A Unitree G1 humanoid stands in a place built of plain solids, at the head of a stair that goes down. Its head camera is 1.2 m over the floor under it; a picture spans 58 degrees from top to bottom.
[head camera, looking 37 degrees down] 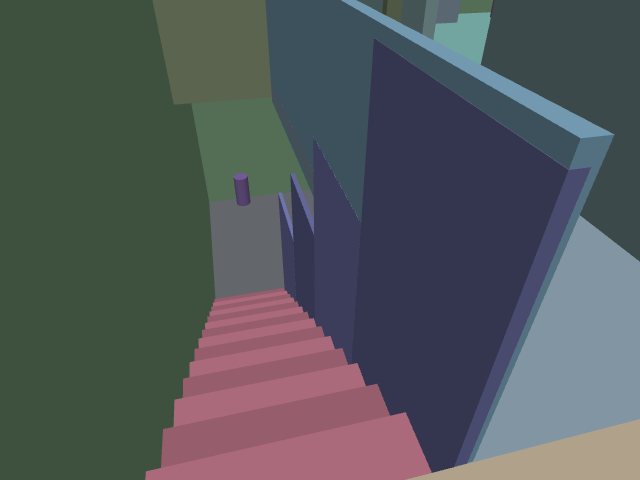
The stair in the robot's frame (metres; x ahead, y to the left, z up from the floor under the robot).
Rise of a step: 0.18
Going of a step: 0.25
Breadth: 0.86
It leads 13 degrees to the left of straight ahead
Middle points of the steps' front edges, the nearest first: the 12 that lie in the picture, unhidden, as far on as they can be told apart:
0.74 0.12 -0.18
0.98 0.18 -0.36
1.22 0.24 -0.55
1.47 0.29 -0.73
1.71 0.35 -0.91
1.95 0.41 -1.09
2.19 0.47 -1.28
2.43 0.52 -1.46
2.67 0.58 -1.64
2.91 0.64 -1.82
3.16 0.70 -2.01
3.40 0.76 -2.19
